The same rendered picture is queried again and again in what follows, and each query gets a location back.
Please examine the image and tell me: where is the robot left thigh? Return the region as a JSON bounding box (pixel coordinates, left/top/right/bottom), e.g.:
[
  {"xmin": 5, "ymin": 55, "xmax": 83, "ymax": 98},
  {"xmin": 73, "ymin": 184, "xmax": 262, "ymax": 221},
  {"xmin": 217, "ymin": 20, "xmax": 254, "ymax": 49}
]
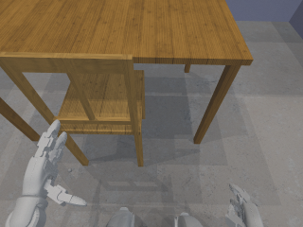
[{"xmin": 105, "ymin": 210, "xmax": 135, "ymax": 227}]

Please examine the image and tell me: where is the robot left forearm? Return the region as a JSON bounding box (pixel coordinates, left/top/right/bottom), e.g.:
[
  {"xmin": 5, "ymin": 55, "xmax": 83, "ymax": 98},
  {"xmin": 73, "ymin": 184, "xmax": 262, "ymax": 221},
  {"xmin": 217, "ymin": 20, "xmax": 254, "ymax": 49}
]
[{"xmin": 5, "ymin": 195, "xmax": 48, "ymax": 227}]

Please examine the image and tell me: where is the chair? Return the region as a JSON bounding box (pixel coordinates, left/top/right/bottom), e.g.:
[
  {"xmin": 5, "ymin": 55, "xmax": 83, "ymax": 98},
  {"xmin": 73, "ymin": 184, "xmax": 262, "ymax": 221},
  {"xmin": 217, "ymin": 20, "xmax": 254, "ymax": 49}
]
[{"xmin": 0, "ymin": 51, "xmax": 146, "ymax": 167}]

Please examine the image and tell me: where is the left robot hand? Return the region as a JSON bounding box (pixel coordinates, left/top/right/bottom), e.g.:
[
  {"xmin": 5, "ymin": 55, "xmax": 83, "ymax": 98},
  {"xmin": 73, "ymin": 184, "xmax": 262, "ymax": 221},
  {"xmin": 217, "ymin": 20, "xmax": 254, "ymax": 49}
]
[{"xmin": 22, "ymin": 119, "xmax": 87, "ymax": 207}]

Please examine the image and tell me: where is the right robot hand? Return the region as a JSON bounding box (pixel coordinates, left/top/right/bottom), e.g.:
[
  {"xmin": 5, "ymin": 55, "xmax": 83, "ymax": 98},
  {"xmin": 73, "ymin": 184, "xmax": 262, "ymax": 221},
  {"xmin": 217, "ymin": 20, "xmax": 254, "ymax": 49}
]
[{"xmin": 225, "ymin": 183, "xmax": 264, "ymax": 227}]

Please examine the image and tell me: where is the robot thigh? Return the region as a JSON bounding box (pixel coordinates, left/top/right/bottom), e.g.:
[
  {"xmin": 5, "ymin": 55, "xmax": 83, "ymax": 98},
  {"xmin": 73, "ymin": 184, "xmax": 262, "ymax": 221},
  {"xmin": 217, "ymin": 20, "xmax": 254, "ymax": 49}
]
[
  {"xmin": 172, "ymin": 215, "xmax": 203, "ymax": 227},
  {"xmin": 105, "ymin": 210, "xmax": 135, "ymax": 227}
]

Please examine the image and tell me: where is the table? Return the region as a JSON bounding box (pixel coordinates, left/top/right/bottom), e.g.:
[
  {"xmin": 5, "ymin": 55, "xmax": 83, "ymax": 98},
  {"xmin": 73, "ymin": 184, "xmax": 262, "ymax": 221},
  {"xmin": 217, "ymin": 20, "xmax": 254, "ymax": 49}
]
[{"xmin": 0, "ymin": 0, "xmax": 254, "ymax": 145}]

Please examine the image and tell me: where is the robot right thigh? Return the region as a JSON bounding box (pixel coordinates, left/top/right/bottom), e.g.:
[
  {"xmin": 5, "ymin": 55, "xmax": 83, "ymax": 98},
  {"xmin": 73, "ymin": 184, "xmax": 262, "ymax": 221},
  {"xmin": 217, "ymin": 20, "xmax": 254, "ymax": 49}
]
[{"xmin": 172, "ymin": 215, "xmax": 203, "ymax": 227}]

